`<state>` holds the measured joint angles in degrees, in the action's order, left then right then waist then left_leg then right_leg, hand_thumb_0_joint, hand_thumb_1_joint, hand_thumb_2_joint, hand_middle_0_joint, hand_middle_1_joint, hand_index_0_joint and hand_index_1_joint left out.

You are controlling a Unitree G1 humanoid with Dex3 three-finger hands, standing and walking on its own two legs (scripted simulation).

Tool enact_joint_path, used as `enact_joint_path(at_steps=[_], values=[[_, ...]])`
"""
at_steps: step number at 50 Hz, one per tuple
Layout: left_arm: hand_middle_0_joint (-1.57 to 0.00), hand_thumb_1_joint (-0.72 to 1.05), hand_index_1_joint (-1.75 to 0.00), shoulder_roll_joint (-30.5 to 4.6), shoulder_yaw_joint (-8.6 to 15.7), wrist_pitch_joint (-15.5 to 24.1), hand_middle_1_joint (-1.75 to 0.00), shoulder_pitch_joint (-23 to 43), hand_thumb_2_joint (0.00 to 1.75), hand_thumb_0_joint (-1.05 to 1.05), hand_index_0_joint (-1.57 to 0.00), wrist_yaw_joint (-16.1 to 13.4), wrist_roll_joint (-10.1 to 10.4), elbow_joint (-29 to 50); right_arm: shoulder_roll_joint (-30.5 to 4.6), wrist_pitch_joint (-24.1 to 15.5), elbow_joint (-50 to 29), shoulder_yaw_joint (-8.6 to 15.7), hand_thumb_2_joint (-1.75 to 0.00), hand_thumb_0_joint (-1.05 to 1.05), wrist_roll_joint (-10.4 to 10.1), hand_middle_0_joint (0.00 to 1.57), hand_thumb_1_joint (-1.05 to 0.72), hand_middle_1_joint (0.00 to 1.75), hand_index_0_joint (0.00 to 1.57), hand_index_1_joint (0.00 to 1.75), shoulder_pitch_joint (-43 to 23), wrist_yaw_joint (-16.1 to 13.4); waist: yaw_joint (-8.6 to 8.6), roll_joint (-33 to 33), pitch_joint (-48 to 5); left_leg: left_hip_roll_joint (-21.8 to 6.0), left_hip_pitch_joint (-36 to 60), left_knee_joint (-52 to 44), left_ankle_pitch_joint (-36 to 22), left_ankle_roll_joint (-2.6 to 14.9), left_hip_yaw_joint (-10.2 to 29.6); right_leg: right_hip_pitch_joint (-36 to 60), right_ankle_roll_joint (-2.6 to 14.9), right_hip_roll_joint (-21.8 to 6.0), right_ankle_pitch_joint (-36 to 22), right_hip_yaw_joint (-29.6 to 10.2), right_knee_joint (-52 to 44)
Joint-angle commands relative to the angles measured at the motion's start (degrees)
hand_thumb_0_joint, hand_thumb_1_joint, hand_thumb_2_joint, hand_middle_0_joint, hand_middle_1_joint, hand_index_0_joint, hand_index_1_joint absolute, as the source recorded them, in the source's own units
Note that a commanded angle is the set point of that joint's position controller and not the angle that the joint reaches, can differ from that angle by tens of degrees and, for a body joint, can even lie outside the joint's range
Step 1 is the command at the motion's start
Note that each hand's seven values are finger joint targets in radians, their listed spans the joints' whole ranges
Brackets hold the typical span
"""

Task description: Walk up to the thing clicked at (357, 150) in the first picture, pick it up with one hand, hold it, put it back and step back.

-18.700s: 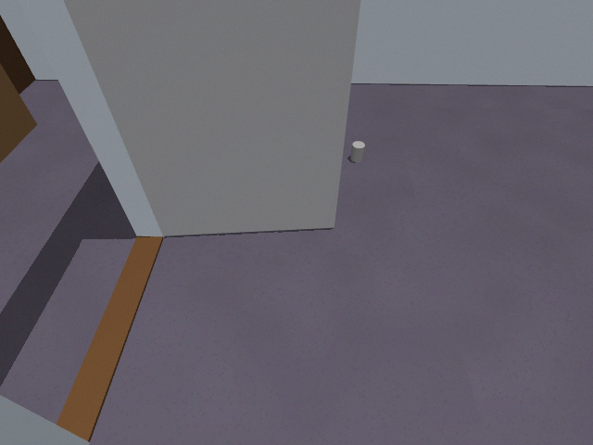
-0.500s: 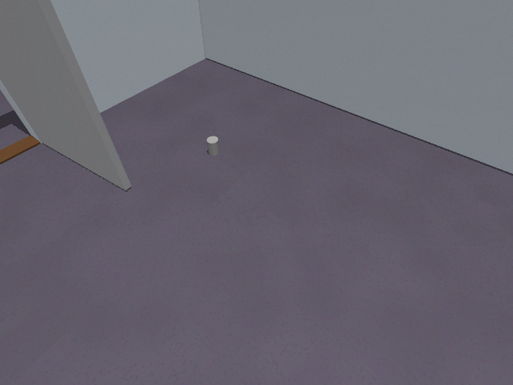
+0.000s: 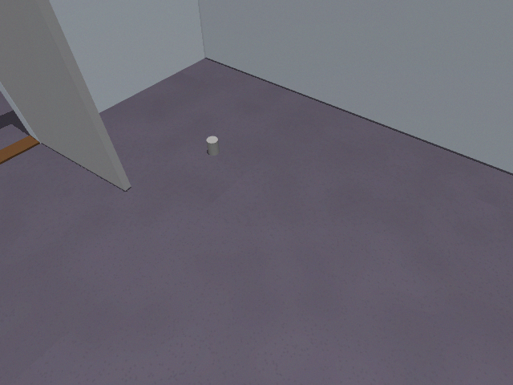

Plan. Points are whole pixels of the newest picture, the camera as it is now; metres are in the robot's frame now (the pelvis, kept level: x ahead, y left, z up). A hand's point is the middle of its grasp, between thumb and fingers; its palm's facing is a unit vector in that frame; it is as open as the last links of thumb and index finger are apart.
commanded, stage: stand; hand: left
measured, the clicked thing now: (213, 145) +1.51 +0.27 -0.73
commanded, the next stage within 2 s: walk up in 0.04 s
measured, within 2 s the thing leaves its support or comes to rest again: neither
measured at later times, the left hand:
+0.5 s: hand out of the picture +0.14 +0.35 -0.17, palm faces +0.01 -0.94 -0.34, open 7.3 cm
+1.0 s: hand (128, 260) +0.40 +0.29 -0.13, palm faces +0.03 -0.92 -0.40, open 7.3 cm
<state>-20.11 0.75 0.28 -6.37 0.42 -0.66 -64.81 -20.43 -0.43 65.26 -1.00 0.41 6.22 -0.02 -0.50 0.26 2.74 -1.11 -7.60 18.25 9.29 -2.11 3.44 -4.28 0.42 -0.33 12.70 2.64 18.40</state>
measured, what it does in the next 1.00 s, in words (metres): walks ahead: left foot, then right foot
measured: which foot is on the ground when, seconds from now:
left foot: down 0.00-0.08, up 0.10-0.30, down 0.32-0.80, up 0.82-1.00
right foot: down 0.00-0.36, up 0.38-0.74, down 0.76-1.00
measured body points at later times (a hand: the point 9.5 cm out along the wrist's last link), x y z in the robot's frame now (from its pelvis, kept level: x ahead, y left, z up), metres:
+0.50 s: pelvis +0.12 +0.06 -0.01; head +0.12 +0.09 +0.43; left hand +0.14 +0.40 -0.15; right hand +0.20 -0.26 -0.11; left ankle +0.15 +0.18 -0.75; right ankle +0.10 -0.08 -0.69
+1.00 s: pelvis +0.36 +0.01 -0.01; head +0.37 -0.01 +0.44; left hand +0.40 +0.34 -0.10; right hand +0.46 -0.30 -0.13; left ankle +0.39 +0.17 -0.69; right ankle +0.35 -0.09 -0.75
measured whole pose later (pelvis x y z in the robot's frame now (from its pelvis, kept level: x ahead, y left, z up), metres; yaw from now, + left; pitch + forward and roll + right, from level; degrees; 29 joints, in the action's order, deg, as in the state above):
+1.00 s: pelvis +0.36 +0.01 -0.01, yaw +1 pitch -2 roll +0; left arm -22.0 3.1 5.1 -17.2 3.3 -0.5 -50.6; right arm -24.8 -2.7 51.8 3.6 0.4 13.2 3.9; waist -2.1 3.6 3.7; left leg -4.2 -28.0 55.4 17.1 0.4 0.3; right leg -9.8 1.7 -1.9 15.5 6.0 27.1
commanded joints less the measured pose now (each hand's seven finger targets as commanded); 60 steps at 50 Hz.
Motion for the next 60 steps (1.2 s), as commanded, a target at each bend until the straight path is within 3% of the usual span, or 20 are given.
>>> enact_joint_path(at_steps=[1, 2, 4, 6, 15, 16, 17, 18, 19, 21, 24, 34, 38, 40, 41, 46, 54, 58, 59, 60], values=[[-0.20, 0.90, -0.30, -12.6, 2.0, 1.3, -0.30, 1.3, 0.90, 0.00, -0.20, -0.9, 0.4, 3.1, -11.8, -1.3, -3.4, 2.1, -0.90, 0.00, -0.2, 0.20, -0.90, 0.30, 0.20, 0.30, -2.3, -0.9, -0.06, 0.2, -5.3, -5.6, 2.4, -0.7, -14.5, 2.62, 3.8, 1.0, 0.57, -7.5, -12.9, -5.4, -2.6], [-0.20, 0.90, -0.30, -19.1, 6.2, 2.3, -0.30, -2.6, 0.90, 0.00, -0.20, 0.8, -0.5, 6.0, -16.7, -2.3, -6.6, 6.4, -0.90, 0.00, 0.9, 0.20, -0.90, 0.30, 0.20, 0.30, 0.7, 0.6, -0.77, -2.7, -10.0, -2.4, -1.0, 5.4, 18.2, 7.08, 2.5, 4.5, 3.24, -5.5, 18.5, -4.7, 1.6], [-0.20, 0.90, -0.30, -20.4, 7.6, 2.6, -0.30, -7.1, 0.90, 0.00, -0.20, 1.6, -1.4, 5.6, -15.1, -1.9, -10.2, 6.6, -0.90, 0.00, 1.5, 0.20, -0.90, 0.30, 0.20, 0.30, -7.3, 2.0, -5.30, -6.5, 1.2, 0.3, -26.2, 15.9, 22.8, 5.58, -2.4, 8.1, 8.68, -14.2, 36.6, -17.0, -6.5], [-0.20, 0.90, -0.30, -21.4, 8.2, 3.8, -0.30, -7.6, 0.90, 0.00, -0.20, 1.6, -1.8, 8.0, -13.7, -2.2, -12.4, 6.6, -0.90, 0.00, 2.2, 0.20, -0.90, 0.30, 0.20, 0.30, -10.2, 2.4, -7.04, -6.9, 7.9, -2.5, -38.4, 29.5, 16.0, 3.69, -0.3, 8.2, 15.17, -25.6, 32.6, -28.3, -14.7], [-0.20, 0.90, -0.30, -18.7, 6.9, 3.5, -0.30, -0.7, 0.90, 0.00, -0.20, 3.3, -1.1, 14.2, -13.2, -3.3, -10.3, 9.6, -0.90, 0.00, 2.0, 0.20, -0.90, 0.30, 0.20, 0.30, 7.3, 4.5, 3.48, -5.5, 0.5, -0.3, 3.3, 12.0, 0.7, 2.00, -9.7, -15.4, 8.20, -10.9, 12.2, -1.8, 2.1], [-0.20, 0.90, -0.30, -16.1, 6.0, 3.3, -0.30, -1.6, 0.90, 0.00, -0.20, 3.3, -1.6, 14.8, -16.4, -3.6, -8.0, 11.1, -0.90, 0.00, 2.0, 0.20, -0.90, 0.30, 0.20, 0.30, 15.8, 3.7, 7.40, 2.4, -4.3, 0.4, 15.7, 13.1, 5.3, 3.57, -7.7, -21.3, 7.09, -8.7, 7.0, -0.4, 16.3], [-0.20, 0.90, -0.30, -11.6, 4.7, 3.1, -0.30, -5.9, 0.90, 0.00, -0.20, 3.3, -0.8, 14.8, -21.2, -4.0, -7.5, 12.4, -0.90, 0.00, 2.6, 0.20, -0.90, 0.30, 0.20, 0.30, 21.6, 2.8, 9.61, 17.5, -7.1, -7.9, 22.2, 3.3, 23.9, 6.95, 6.0, -30.3, 4.53, -1.4, 13.7, 4.3, 37.2], [-0.20, 0.90, -0.30, -11.9, 4.7, 3.2, -0.30, -4.7, 0.90, 0.00, -0.20, 2.8, -0.3, 16.2, -25.9, -4.5, -9.5, 12.5, -0.90, 0.00, 2.1, 0.20, -0.90, 0.30, 0.20, 0.30, 21.3, 2.5, 9.42, 19.1, -6.8, -21.2, 16.2, -11.1, 41.0, 12.30, 37.3, -35.9, 3.14, 5.2, 21.7, -5.3, 47.2], [-0.20, 0.90, -0.30, -17.0, 5.0, 3.0, -0.30, -3.9, 0.90, 0.00, -0.20, 2.2, -0.5, 16.0, -26.2, -4.3, -11.9, 12.5, -0.90, 0.00, 0.4, 0.20, -0.90, 0.30, 0.20, 0.30, 13.9, 2.6, 6.20, 9.8, -2.2, -24.0, 6.7, -13.3, 43.8, 15.65, 38.2, -34.1, 3.74, -0.1, 17.9, -11.2, 50.4], [-0.20, 0.90, -0.30, -18.1, 5.3, 2.8, -0.30, -9.8, 0.90, 0.00, -0.20, 2.6, 1.0, 12.6, -21.4, -4.7, -14.9, 10.3, -0.90, 0.00, 0.4, 0.20, -0.90, 0.30, 0.20, 0.30, 5.7, 2.5, 0.55, 6.2, 1.9, -19.4, 0.8, -9.1, 34.9, 13.39, 21.6, -32.5, 2.77, -3.9, 9.8, -11.1, 47.8], [-0.20, 0.90, -0.30, -17.9, 5.9, 2.5, -0.30, -12.9, 0.90, 0.00, -0.20, 3.9, 0.2, 10.8, -18.4, -5.4, -16.2, 9.4, -0.90, 0.00, 0.4, 0.20, -0.90, 0.30, 0.20, 0.30, 4.9, 2.6, -0.57, 8.2, 2.3, -15.7, -6.0, -10.3, 25.5, 12.63, 9.2, -25.0, -0.03, -5.6, 5.2, -7.2, 38.7], [-0.20, 0.90, -0.30, -15.5, 6.2, 3.2, -0.30, -4.0, 0.90, 0.00, -0.20, 5.6, -0.6, 15.3, -19.3, -5.6, -18.2, 9.6, -0.90, 0.00, 0.4, 0.20, -0.90, 0.30, 0.20, 0.30, 6.6, 2.7, 0.82, 5.9, 2.6, -13.5, -5.6, -6.6, 17.3, 12.16, -1.0, -17.0, 0.08, -6.1, -4.7, 0.0, 17.6], [-0.20, 0.90, -0.30, -18.0, 8.0, 4.7, -0.30, -16.3, 0.90, 0.00, -0.20, 4.0, -0.7, 12.0, -15.1, -4.8, -18.5, 7.8, -0.90, 0.00, 0.7, 0.20, -0.90, 0.30, 0.20, 0.30, 8.7, 2.3, -5.70, -6.5, -6.3, -7.2, -9.6, 24.1, -1.9, 8.76, -8.5, 5.7, 2.34, -2.1, 3.1, 1.6, 10.0], [-0.20, 0.90, -0.30, -26.9, 9.7, 5.5, -0.30, -22.5, 0.90, 0.00, -0.20, 2.5, -0.3, 12.8, -12.8, -4.8, -20.6, 6.6, -0.90, 0.00, -0.5, 0.20, -0.90, 0.30, 0.20, 0.30, 9.7, 2.1, -7.55, -21.4, -7.4, 3.9, -32.6, 48.8, 20.7, 4.14, -7.0, 16.1, 11.36, -23.7, 13.5, -40.3, -6.4], [-0.20, 0.90, -0.30, -26.0, 9.2, 5.5, -0.30, -19.1, 0.90, 0.00, -0.20, 2.3, 0.5, 14.3, -16.4, -4.4, -19.5, 7.4, -0.90, 0.00, 0.4, 0.20, -0.90, 0.30, 0.20, 0.30, 6.0, 1.4, -6.95, -10.6, -3.0, -0.7, -32.1, 53.3, 20.1, 3.82, 0.4, 8.4, 14.73, -25.7, 9.4, -40.4, -5.2], [-0.20, 0.90, -0.30, -18.3, 6.8, 6.2, -0.30, -10.8, 0.90, 0.00, -0.20, 1.6, 1.0, 17.3, -14.3, -3.5, -15.8, 7.4, -0.90, 0.00, -0.5, 0.20, -0.90, 0.30, 0.20, 0.30, 11.4, 3.2, -0.64, -9.1, 0.6, -3.9, -24.0, 42.0, 7.0, 2.98, -0.5, -3.6, 11.25, -14.6, -5.6, -11.1, -4.1], [-0.20, 0.90, -0.30, -19.4, 7.0, 6.1, -0.30, -11.8, 0.90, 0.00, -0.20, 1.9, 0.1, 19.9, -12.3, -4.0, -20.2, 7.8, -0.90, 0.00, 0.6, 0.20, -0.90, 0.30, 0.20, 0.30, 1.4, 5.0, -2.58, -6.0, -0.2, -3.9, -15.7, 16.3, -1.9, 2.85, -6.5, -4.5, 10.65, -14.3, -8.0, -3.4, -1.1], [-0.20, 0.90, -0.30, -18.2, 5.8, 5.4, -0.30, -10.8, 0.90, 0.00, -0.20, 1.6, 0.2, 20.7, -15.8, -4.5, -16.7, 9.6, -0.90, 0.00, 1.4, 0.20, -0.90, 0.30, 0.20, 0.30, 13.8, 4.1, 4.38, 2.9, -5.9, -0.5, 6.1, 13.3, 0.5, 6.07, -7.7, -12.2, 7.85, -11.1, -13.4, -0.9, 18.6], [-0.20, 0.90, -0.30, -14.7, 4.6, 5.1, -0.30, -12.8, 0.90, 0.00, -0.20, 1.4, 0.5, 20.7, -19.5, -4.8, -15.4, 11.0, -0.90, 0.00, 2.3, 0.20, -0.90, 0.30, 0.20, 0.30, 21.3, 3.3, 7.96, 12.7, -9.2, -6.7, 13.3, 8.0, 11.1, 8.71, 1.6, -18.9, 5.63, -6.5, -7.8, 2.5, 35.9], [-0.20, 0.90, -0.30, -11.7, 3.9, 4.8, -0.30, -15.4, 0.90, 0.00, -0.20, 1.5, 1.3, 21.2, -23.6, -5.2, -17.2, 11.8, -0.90, 0.00, 2.2, 0.20, -0.90, 0.30, 0.20, 0.30, 21.3, 2.5, 6.56, 18.8, -8.7, -20.8, 18.9, -0.6, 20.0, 13.13, 30.7, -34.1, 2.75, 3.0, 16.2, -0.8, 47.9]])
